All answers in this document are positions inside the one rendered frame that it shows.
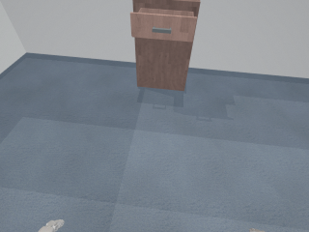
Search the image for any drawer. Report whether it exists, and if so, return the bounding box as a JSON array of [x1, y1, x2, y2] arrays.
[[130, 8, 197, 43]]

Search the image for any cabinet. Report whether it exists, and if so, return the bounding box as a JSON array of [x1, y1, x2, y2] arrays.
[[132, 0, 201, 91]]

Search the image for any handle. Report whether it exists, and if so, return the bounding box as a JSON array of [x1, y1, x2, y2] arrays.
[[152, 26, 172, 34]]

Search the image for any robot left hand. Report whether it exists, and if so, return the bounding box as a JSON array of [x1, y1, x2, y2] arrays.
[[39, 219, 65, 232]]

